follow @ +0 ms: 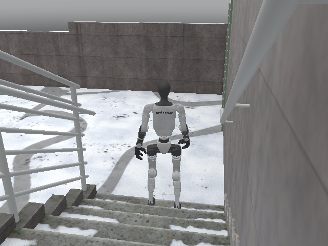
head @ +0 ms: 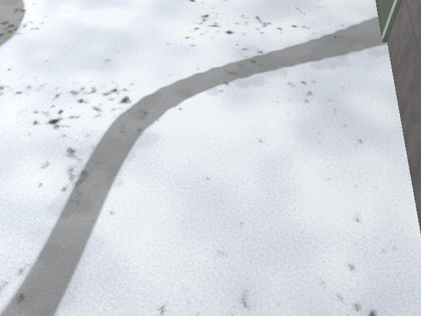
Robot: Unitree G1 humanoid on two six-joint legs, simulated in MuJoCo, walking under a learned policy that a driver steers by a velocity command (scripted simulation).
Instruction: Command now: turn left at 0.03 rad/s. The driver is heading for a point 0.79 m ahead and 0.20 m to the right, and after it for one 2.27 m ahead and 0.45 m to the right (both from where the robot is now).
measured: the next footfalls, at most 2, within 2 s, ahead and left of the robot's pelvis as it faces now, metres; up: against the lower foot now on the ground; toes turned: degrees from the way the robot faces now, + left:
right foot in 2.00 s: +0.46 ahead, -0.17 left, -0.15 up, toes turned -10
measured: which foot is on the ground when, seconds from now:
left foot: down 0.00-1.00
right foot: down 0.00-1.00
